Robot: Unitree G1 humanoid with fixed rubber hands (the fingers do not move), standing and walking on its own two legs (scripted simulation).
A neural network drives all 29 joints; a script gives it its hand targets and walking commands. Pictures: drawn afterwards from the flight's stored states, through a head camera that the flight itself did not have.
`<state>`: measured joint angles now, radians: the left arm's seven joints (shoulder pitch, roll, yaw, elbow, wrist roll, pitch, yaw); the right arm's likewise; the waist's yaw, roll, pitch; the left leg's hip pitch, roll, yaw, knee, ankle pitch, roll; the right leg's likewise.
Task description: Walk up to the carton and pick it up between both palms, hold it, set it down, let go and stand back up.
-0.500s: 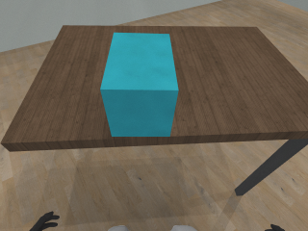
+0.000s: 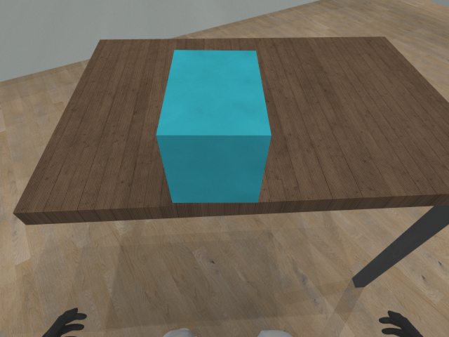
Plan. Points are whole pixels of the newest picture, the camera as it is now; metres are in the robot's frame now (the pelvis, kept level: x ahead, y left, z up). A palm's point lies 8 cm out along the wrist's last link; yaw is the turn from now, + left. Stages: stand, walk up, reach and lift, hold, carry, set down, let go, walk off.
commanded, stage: walk up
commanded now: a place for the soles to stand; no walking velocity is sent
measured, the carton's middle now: (215, 124) +0.48 +0.02 +0.11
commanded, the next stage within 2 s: reach and lift in 0.10 s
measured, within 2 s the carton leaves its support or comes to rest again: neither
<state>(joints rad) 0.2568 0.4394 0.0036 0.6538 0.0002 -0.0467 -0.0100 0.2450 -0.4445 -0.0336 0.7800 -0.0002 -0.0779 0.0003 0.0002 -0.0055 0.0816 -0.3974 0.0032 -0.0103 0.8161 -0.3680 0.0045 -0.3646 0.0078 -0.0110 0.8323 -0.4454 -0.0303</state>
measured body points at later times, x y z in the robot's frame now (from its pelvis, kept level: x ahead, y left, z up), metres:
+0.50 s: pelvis +0.00 -0.02 +0.01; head -0.02 +0.01 +0.46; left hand +0.18 +0.26 -0.06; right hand +0.14 -0.31 -0.05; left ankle +0.04 +0.12 -0.70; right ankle +0.02 -0.11 -0.70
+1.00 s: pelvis -0.03 +0.00 +0.03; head -0.08 +0.02 +0.47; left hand +0.21 +0.24 +0.03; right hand +0.13 -0.25 +0.05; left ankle +0.04 +0.12 -0.70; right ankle +0.02 -0.11 -0.70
